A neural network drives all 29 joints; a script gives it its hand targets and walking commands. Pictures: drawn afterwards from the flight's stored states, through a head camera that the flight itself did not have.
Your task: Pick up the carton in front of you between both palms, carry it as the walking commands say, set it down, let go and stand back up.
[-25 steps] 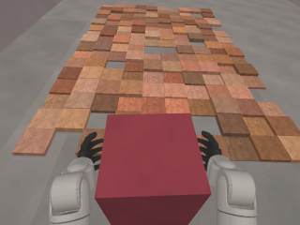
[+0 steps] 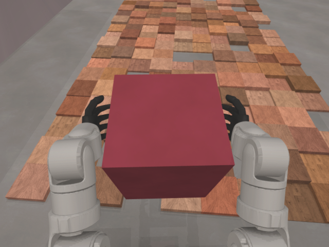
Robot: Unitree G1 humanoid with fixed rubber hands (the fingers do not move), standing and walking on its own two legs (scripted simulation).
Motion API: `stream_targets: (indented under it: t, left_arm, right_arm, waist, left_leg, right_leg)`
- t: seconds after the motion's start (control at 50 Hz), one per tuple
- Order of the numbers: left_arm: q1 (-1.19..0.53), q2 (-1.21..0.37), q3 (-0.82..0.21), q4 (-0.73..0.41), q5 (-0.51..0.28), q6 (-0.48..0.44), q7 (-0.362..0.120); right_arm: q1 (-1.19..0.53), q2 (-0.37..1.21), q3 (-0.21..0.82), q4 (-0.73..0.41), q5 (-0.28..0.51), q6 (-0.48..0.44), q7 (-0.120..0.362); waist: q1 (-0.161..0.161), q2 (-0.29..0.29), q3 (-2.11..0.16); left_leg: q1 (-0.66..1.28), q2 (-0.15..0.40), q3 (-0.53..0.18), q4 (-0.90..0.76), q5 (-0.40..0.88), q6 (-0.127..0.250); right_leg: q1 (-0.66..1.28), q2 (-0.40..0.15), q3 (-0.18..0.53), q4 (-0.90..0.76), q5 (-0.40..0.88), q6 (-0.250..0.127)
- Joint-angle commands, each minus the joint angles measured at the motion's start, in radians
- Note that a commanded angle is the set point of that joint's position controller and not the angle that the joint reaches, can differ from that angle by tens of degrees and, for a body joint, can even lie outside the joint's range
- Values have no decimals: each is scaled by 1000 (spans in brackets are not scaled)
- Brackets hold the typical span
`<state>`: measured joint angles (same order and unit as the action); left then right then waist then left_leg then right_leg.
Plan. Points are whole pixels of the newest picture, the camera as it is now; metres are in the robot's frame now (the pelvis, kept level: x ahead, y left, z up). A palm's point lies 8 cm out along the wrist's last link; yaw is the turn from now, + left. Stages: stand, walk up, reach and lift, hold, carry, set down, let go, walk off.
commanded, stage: carry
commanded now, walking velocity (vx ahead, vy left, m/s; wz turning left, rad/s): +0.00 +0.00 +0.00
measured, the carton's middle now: (165, 143) +0.35 +0.00 +0.09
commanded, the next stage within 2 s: none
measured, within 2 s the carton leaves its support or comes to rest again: neither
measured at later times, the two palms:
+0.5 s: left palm (115, 86) +0.53 +0.14 +0.12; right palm (220, 88) +0.52 -0.16 +0.12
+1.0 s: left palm (129, 86) +0.53 +0.10 +0.12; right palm (234, 83) +0.53 -0.20 +0.13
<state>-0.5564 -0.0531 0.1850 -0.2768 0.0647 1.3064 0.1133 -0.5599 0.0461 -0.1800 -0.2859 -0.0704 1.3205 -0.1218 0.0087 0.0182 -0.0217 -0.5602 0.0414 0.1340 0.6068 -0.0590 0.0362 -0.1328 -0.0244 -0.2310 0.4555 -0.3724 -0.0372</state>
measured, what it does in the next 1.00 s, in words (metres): walks ahead: left foot, then right foot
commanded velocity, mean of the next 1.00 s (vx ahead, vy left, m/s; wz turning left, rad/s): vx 0.00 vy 0.00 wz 0.00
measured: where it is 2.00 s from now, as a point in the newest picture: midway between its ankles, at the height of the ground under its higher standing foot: outside the picture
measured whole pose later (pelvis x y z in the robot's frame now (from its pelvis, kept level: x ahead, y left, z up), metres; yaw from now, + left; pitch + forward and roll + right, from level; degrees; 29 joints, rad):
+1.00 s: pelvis +0.17 -0.05 +0.00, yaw +0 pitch +4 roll +0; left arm -0.64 -0.03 0.23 0.04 0.08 1.20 0.11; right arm -0.70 0.01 -0.20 0.11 -0.04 1.20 -0.14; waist -0.01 0.00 -0.01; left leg -0.29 0.02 0.07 0.51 -0.25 -0.01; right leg -0.29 0.03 -0.08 0.53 -0.31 -0.07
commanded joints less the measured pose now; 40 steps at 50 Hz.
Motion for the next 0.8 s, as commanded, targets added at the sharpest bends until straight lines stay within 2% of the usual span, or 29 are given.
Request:
stream_targets:
  t: [0.0, 0.02, 0.04, 0.06, 0.08, 0.1, 0.14, 0.18, 0.22, 0.24, 0.26, 0.3, 0.38, 0.4, 0.44, 0.5, 0.52, 0.54, 0.56, 0.58, 0.6, 0.62, 0.64, 0.66, 0.68, 0.7, 0.72, 0.74, 0.78]
  left_arm:
    - [-723, -696, -636, 89, -428, 31, -213]
    - [-759, -687, -608, 140, -423, 39, -206]
    - [-816, -708, -596, 186, -427, 49, -199]
    - [-862, -733, -585, 223, -434, 55, -193]
    - [-919, -776, -570, 246, -448, 53, -192]
    - [-986, -825, -553, 252, -462, 51, -192]
    - [-1091, -920, -526, 264, -483, 44, -188]
    - [-1126, -980, -504, 282, -483, 36, -182]
    - [-1149, -1019, -490, 286, -474, 24, -183]
    - [-1156, -1024, -483, 287, -466, 21, -182]
    - [-1141, -1028, -476, 297, -459, 21, -183]
    - [-1110, -1029, -470, 300, -441, 14, -185]
    - [-1020, -1037, -482, 301, -388, -3, -188]
    - [-994, -1042, -490, 305, -378, -10, -191]
    - [-944, -1055, -511, 318, -366, -28, -201]
    - [-926, -1079, -562, 274, -374, -67, -217]
    - [-926, -1081, -581, 243, -379, -79, -219]
    - [-925, -1078, -601, 211, -383, -90, -220]
    - [-918, -1067, -616, 183, -385, -99, -219]
    - [-904, -1049, -627, 160, -383, -105, -216]
    - [-875, -1040, -636, 155, -380, -108, -214]
    - [-827, -1026, -640, 174, -376, -108, -212]
    - [-792, -1007, -640, 177, -370, -107, -210]
    - [-761, -995, -637, 186, -364, -105, -211]
    - [-737, -990, -635, 196, -358, -103, -214]
    - [-731, -982, -631, 205, -354, -102, -220]
    - [-711, -972, -619, 232, -357, -99, -230]
    - [-724, -968, -618, 247, -342, -112, -234]
    - [-738, -982, -626, 255, -353, -120, -244]
  right_arm:
    - [-738, 736, 644, 89, 444, 22, 202]
    - [-776, 725, 610, 135, 452, 31, 204]
    - [-824, 730, 575, 204, 445, 34, 204]
    - [-836, 738, 545, 263, 445, 33, 201]
    - [-876, 775, 529, 278, 460, 29, 202]
    - [-933, 832, 519, 276, 475, 25, 204]
    - [-1062, 925, 494, 260, 490, 18, 206]
    - [-1126, 969, 466, 260, 484, 13, 202]
    - [-1164, 987, 455, 256, 461, 8, 195]
    - [-1166, 996, 452, 258, 451, 9, 192]
    - [-1149, 991, 447, 267, 435, 9, 187]
    - [-1121, 987, 446, 266, 412, 5, 180]
    - [-1037, 1021, 477, 279, 383, -12, 186]
    - [-1012, 1035, 491, 287, 379, -19, 191]
    - [-955, 1063, 521, 302, 372, -41, 202]
    - [-944, 1098, 582, 250, 379, -85, 209]
    - [-949, 1105, 603, 222, 386, -98, 209]
    - [-949, 1106, 624, 195, 394, -108, 209]
    - [-938, 1100, 643, 173, 403, -116, 208]
    - [-909, 1091, 659, 162, 414, -121, 206]
    - [-873, 1083, 676, 165, 422, -125, 204]
    - [-854, 1077, 692, 173, 426, -125, 203]
    - [-840, 1074, 705, 170, 432, -127, 204]
    - [-831, 1069, 711, 161, 438, -128, 208]
    - [-823, 1061, 718, 162, 443, -130, 211]
    - [-815, 1056, 722, 174, 442, -132, 215]
    - [-800, 1052, 719, 199, 433, -133, 219]
    - [-824, 1064, 712, 201, 439, -127, 228]
    - [-856, 1083, 715, 235, 451, -133, 238]
  waist:
    - [-19, -87, -320]
    - [-23, -29, -376]
    - [-37, 94, -476]
    - [-52, 222, -539]
    - [-45, 205, -551]
    - [-42, 165, -552]
    - [-9, 147, -552]
    - [3, 116, -592]
    - [1, 64, -609]
    - [-9, -12, -616]
    - [-17, -34, -621]
    - [-15, -16, -647]
    - [-20, 45, -636]
    - [-19, 48, -622]
    - [-18, 16, -609]
    - [-9, -97, -583]
    - [-8, -118, -568]
    - [-14, -112, -562]
    - [-32, -61, -569]
    - [-60, 44, -587]
    - [-82, 175, -585]
    - [-77, 155, -586]
    - [-68, 98, -581]
    - [-50, 74, -585]
    - [-33, 79, -587]
    - [-19, 86, -588]
    - [-7, -46, -614]
    - [5, -245, -575]
    - [15, -199, -509]
  left_leg:
    - [347, -34, 47, -199, 251, 5]
    - [518, 85, -77, -150, 546, 19]
    - [703, 256, -262, -46, 955, 135]
    - [770, 315, -369, -61, 967, 225]
    - [767, 317, -385, -98, 820, 239]
    - [759, 300, -369, -118, 698, 220]
    - [698, 250, -276, -122, 630, 154]
    - [666, 198, -182, -84, 571, 116]
    - [618, 157, -122, -47, 579, 96]
    - [587, 140, -104, -17, 605, 89]
    - [562, 132, -97, 12, 639, 88]
    - [574, 128, -100, 36, 736, 95]
    - [689, 154, -130, 28, 932, 138]
    - [689, 146, -124, 28, 924, 135]
    - [614, 108, -92, 29, 802, 111]
    - [392, -1, 4, -70, 344, 45]
    - [387, -33, 27, -135, 250, 30]
    - [457, -42, 31, -187, 301, 27]
    - [616, -10, 1, -191, 520, 42]
    - [866, 79, -85, -127, 902, 96]
    - [1127, 215, -232, -37, 1244, 190]
    - [1140, 273, -267, -39, 1239, 222]
    - [1068, 275, -253, -52, 1124, 209]
    - [954, 231, -184, -49, 957, 163]
    - [795, 176, -112, -33, 773, 111]
    - [577, 134, -84, -51, 492, 53]
    - [362, 92, -46, -10, -7, -9]
    - [259, 3, -41, -37, -314, -45]
    - [167, 0, -52, 30, -374, -62]
  right_leg:
    - [20, -118, -10, 162, 614, -15]
    - [-75, -88, 16, 250, 397, 19]
    - [-190, -28, 76, 380, 48, 48]
    - [-266, 17, 130, 460, -213, 51]
    - [-302, 14, 185, 453, -287, 35]
    - [-312, 11, 210, 395, -296, 23]
    - [-232, -4, 216, 174, -192, 15]
    - [-88, -1, 187, 7, 32, 22]
    - [-12, -58, 220, 42, 261, 21]
    - [24, -84, 224, 127, 477, 16]
    - [45, -92, 223, 155, 601, 15]
    - [22, -87, 221, 189, 633, 13]
    - [-84, -31, 179, 76, 374, 37]
    - [-69, -23, 169, 29, 394, 42]
    - [34, -29, 164, 8, 608, 43]
    - [246, -92, 196, 127, 1122, 9]
    - [256, -102, 196, 164, 1222, 1]
    - [206, -96, 188, 200, 1205, 7]
    - [66, -76, 171, 264, 1044, 28]
    - [-195, -35, 150, 341, 641, 55]
    - [-529, 27, 172, 356, -69, 67]
    - [-569, 10, 238, 289, -217, 56]
    - [-500, -7, 254, 146, -150, 42]
    - [-351, -4, 226, -16, 0, 33]
    - [-155, 8, 171, -138, 248, 31]
    - [58, -30, 192, -140, 456, 21]
    - [271, -199, 328, -53, 963, -18]
    - [289, -266, 383, 37, 1253, -103]
    - [320, -263, 372, 36, 1229, -124]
